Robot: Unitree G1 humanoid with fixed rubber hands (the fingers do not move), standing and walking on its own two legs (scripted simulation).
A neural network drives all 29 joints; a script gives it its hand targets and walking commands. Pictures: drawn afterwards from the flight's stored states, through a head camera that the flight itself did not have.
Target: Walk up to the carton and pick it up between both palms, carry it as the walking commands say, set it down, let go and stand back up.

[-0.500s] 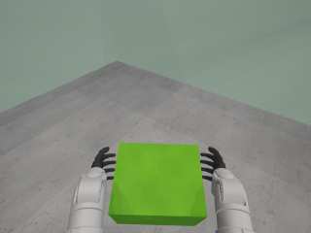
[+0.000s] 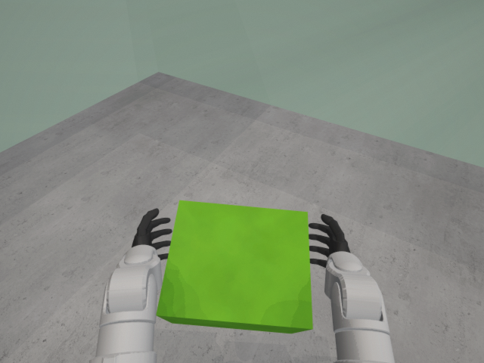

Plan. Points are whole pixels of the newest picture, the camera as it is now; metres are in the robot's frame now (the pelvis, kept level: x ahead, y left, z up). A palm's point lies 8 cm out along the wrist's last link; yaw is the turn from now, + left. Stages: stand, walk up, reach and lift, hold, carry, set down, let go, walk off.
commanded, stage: carry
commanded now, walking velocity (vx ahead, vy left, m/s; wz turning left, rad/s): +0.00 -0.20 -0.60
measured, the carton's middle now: (237, 269) +0.31 +0.03 -0.03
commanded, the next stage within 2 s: none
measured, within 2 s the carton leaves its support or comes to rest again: neither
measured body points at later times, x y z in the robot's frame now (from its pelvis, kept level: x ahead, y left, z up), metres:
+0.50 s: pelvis -0.03 -0.09 -0.01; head -0.01 -0.07 +0.44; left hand +0.28 -0.02 +0.06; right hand +0.19 -0.32 +0.08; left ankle +0.01 +0.00 -0.74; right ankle +0.01 -0.17 -0.71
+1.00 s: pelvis -0.12 -0.20 -0.02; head -0.11 -0.22 +0.43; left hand +0.18 -0.26 +0.06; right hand -0.02 -0.50 +0.06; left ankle -0.05 -0.09 -0.69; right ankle -0.11 -0.32 -0.73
